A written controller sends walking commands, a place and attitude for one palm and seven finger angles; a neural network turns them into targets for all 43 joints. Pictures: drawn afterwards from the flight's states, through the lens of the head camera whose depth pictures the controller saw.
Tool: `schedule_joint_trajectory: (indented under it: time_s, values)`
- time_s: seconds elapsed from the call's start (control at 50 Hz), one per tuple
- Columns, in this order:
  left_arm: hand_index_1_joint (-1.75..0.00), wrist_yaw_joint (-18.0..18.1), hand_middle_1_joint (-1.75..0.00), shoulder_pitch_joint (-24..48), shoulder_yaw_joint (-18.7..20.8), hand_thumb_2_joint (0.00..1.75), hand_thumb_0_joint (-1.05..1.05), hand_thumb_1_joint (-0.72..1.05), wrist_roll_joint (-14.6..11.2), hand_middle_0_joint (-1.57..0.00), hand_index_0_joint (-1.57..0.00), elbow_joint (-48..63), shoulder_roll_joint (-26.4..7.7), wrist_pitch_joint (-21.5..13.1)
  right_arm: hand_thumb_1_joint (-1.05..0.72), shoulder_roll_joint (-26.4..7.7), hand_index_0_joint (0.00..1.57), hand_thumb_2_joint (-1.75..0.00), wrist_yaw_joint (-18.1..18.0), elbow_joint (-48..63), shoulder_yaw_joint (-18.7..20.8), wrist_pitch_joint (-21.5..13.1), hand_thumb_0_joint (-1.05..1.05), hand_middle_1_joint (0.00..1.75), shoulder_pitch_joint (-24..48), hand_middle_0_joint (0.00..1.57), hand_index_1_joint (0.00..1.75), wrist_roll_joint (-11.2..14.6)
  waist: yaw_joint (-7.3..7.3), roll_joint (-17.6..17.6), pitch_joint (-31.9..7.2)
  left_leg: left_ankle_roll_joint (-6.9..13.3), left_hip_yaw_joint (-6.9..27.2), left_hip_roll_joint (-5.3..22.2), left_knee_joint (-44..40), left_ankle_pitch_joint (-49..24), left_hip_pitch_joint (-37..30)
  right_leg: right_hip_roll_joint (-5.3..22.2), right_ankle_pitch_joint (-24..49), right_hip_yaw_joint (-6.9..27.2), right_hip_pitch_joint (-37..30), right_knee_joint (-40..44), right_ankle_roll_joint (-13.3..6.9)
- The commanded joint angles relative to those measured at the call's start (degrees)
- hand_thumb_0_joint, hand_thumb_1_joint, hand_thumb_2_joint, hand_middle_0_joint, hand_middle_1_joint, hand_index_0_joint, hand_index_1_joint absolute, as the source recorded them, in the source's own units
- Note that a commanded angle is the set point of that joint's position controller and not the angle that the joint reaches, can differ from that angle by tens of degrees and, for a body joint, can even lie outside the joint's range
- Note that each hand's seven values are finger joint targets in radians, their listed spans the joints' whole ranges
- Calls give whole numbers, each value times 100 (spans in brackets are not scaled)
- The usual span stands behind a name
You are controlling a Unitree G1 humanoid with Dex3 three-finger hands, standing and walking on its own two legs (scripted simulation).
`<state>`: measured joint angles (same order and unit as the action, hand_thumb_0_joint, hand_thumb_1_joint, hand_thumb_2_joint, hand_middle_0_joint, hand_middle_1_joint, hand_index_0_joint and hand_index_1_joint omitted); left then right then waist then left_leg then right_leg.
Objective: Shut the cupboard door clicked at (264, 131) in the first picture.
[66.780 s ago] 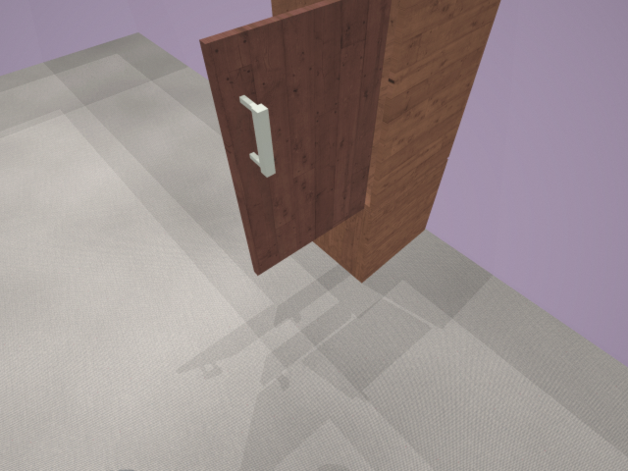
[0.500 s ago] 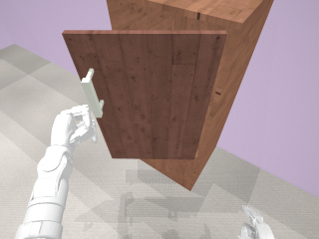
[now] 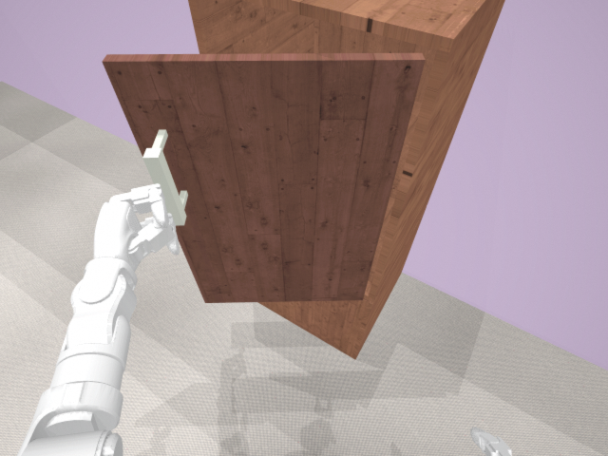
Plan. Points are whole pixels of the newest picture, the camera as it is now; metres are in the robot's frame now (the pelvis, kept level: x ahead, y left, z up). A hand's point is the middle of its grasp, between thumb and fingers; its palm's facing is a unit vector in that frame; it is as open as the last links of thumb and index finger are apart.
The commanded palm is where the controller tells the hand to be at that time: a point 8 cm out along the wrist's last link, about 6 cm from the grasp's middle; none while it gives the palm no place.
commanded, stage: bring the fist close to the handle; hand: left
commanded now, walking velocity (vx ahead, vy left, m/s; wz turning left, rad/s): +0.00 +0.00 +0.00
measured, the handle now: (170, 179) +0.47 +0.21 +0.10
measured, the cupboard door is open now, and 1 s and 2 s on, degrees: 33 21 8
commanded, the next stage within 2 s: push the door shut along its arc in 0.08 s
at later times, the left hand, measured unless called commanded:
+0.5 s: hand (169, 213) +0.40 +0.20 +0.10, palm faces +0.01 -1.00 -0.03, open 3.3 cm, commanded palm +0.39 +0.24 +0.11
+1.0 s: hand (181, 185) +0.46 +0.19 +0.10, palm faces -0.11 -0.99 -0.01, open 3.7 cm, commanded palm +0.46 +0.22 +0.11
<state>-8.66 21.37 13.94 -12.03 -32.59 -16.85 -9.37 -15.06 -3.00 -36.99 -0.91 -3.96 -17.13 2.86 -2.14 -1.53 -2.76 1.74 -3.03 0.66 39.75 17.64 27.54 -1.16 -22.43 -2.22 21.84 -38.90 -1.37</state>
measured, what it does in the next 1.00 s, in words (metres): stands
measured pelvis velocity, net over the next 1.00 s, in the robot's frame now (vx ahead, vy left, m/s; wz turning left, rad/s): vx -0.01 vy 0.00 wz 0.03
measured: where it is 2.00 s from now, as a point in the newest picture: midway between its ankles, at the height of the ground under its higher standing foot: outside the picture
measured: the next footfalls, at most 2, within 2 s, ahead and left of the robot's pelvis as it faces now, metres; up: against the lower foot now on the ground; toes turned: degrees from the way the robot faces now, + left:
none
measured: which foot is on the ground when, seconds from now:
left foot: down 0.00-1.00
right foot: down 0.00-1.00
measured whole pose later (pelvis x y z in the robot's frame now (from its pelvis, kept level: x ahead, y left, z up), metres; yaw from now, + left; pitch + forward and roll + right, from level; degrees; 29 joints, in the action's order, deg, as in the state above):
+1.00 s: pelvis -0.01 +0.00 -0.01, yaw +2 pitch +12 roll -2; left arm -21.2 51.3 13.4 -11.8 -66.4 -28.1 -15.8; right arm -16.9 -3.8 -41.9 -1.3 -5.2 -20.2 2.4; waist -6.7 -1.6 -2.7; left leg 2.0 -0.6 0.6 46.0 18.0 40.0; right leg -1.2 -23.0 -4.7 32.8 -43.8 -1.3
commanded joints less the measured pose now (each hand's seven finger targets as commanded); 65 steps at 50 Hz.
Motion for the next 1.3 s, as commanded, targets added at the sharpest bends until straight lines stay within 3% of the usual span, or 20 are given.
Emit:
schedule_joint_trajectory:
  time_s: [0.0,0.08,0.1,0.16,0.2,0.26,0.3,0.34,0.42,0.48,0.5,0.56,0.66,0.82,0.92,0.98,1.04,1.12,1.18,1.28]
  values:
    - [-150,55,-150,2382,206,90,0,90,-21,-130,-130,1789,-1181,-575,-90,-789,20,-90,-62,795,280,-303,0,30,271,20,30,-4,25,-296,-1894,39,420,-16,-357,-1471,-1726,-48,1911,111,87,497,10]
    - [-150,-20,-150,2292,105,90,0,90,-123,-130,-130,1290,-970,-579,-90,-775,20,-90,-69,701,265,-333,0,30,289,20,30,12,-36,-49,-1601,32,408,-21,-374,-1167,-1533,-71,1720,100,258,562,38]
    - [-150,-10,-150,2249,325,90,0,90,-119,-130,-130,1075,-1233,-549,-90,-828,20,-90,-86,657,273,-311,0,30,221,20,30,7,-29,238,-1514,47,433,-22,-388,-1076,-1370,-61,1646,89,168,583,40]
    - [-150,-68,-150,2140,316,90,0,90,-129,-130,-130,767,-1161,-379,-90,-814,20,-90,-77,722,246,-275,0,30,300,20,30,33,29,294,-1395,58,372,-62,-435,-953,-1195,-14,1661,145,158,625,66]
    - [-150,-121,-150,2188,476,90,0,90,-73,-130,-130,610,-1456,-331,-90,-857,20,-90,-85,721,245,-231,0,30,224,20,30,33,20,268,-1371,66,376,-61,-410,-982,-1162,0,1672,147,123,617,60]
    - [-150,-239,-150,3224,60,90,0,90,-20,-130,-130,791,-1238,-461,-90,-811,20,-90,-100,711,216,-229,0,30,249,20,30,44,-192,-95,-1442,58,424,-54,-352,-941,-1356,-19,1567,164,412,583,45]
    - [-150,-287,-150,3738,132,90,0,90,-33,-130,-130,778,-1453,-633,-90,-856,20,-90,-138,645,224,-243,0,30,174,20,30,25,-278,-76,-1540,65,468,-26,-305,-854,-1464,-37,1385,176,501,595,36]
    - [-150,-372,-150,3967,32,90,0,90,-61,-130,-130,708,-1344,-758,-90,-841,20,-90,-137,624,224,-285,0,30,171,20,30,23,-269,-369,-1841,34,521,-35,-266,-982,-1696,-45,1439,160,573,513,2]
    - [-150,-528,-150,4412,54,90,0,90,-80,-130,-130,124,-1491,-834,-90,-907,20,-90,-156,454,232,-289,0,30,15,20,30,23,-390,-150,-1921,41,579,-25,-194,-994,-1642,-41,1435,138,703,473,19]
    - [-150,-659,-150,4656,-152,90,0,90,-97,-130,-130,-305,-1285,-843,-90,-925,20,-90,-147,381,236,-305,0,30,-52,20,30,34,-459,-176,-1878,29,624,-26,-171,-929,-1639,-53,1333,94,908,451,10]
    - [-150,-683,-150,4762,-31,90,0,90,-85,-130,-130,-494,-1470,-865,-90,-974,20,-90,-160,320,250,-295,0,30,-143,20,30,19,-477,-20,-1854,49,635,-27,-134,-920,-1542,-55,1313,112,887,458,10]
    - [-150,-788,-150,5076,-135,90,0,90,-90,-130,-130,-496,-1389,-984,-90,-970,20,-90,-143,300,269,-316,0,30,-184,20,30,19,-499,-209,-2132,36,657,-27,-90,-1115,-1742,-59,1468,104,939,382,1]
    - [-150,-976,-150,5463,-17,90,0,90,-105,-130,-130,-1240,-1658,-1043,-90,-1057,20,-90,-154,134,261,-303,0,30,-358,20,30,15,-632,-52,-1822,45,688,-21,-24,-848,-1380,-73,1226,129,1196,391,7]
    - [-150,-1270,-150,5995,-13,90,0,90,-112,-130,-130,-1405,-1807,-1174,-90,-1131,20,-90,-143,24,301,-326,0,30,-604,20,30,-27,-721,-356,-2485,34,758,3,175,-1234,-1593,-94,1429,109,1345,208,-6]
    - [-150,-1381,-150,6487,65,90,0,90,-71,-130,-130,-1864,-2076,-1119,-90,-1201,20,-90,-155,-98,295,-313,0,30,-749,20,30,-31,-893,-253,-2166,67,767,11,238,-926,-1200,-102,1186,144,1591,225,20]
    - [-150,-1484,-150,6780,-233,90,0,90,-55,-130,-130,-1984,-1784,-1092,-90,-1206,20,-90,-143,-130,300,-349,0,30,-831,20,30,-26,-1016,-484,-2204,35,848,50,262,-805,-1334,-110,940,102,1965,183,14]
    - [-150,-1530,-150,7099,-223,90,0,90,-35,-130,-130,-1880,-1826,-1112,-90,-1238,20,-90,-130,-182,323,-399,0,30,-928,20,30,-77,-1035,-817,-2607,3,942,73,380,-1079,-1659,-116,1003,69,2169,70,-21]
    - [-150,-1610,-150,7296,-469,90,0,90,-39,-130,-130,-2103,-1557,-1043,-90,-1246,20,-90,-118,-274,319,-431,0,30,-1020,20,30,-94,-1138,-696,-2599,9,1007,100,474,-1187,-1681,-151,972,7,2411,9,-31]
    - [-150,-1650,-150,7447,-247,90,0,90,-41,-130,-130,-2221,-1810,-952,-90,-1313,20,-90,-114,-311,340,-445,0,30,-1144,20,30,-103,-1177,-502,-2714,31,996,100,521,-1207,-1556,-155,1052,22,2378,-13,-20]
    - [-150,-1720,-150,7840,-486,90,0,90,7,-130,-130,-2187,-1543,-905,-90,-1305,20,-90,-89,-373,347,-486,0,30,-1220,20,30,-152,-1245,-814,-2830,15,1069,105,640,-1448,-1759,-169,1062,-21,2707,-111,-31]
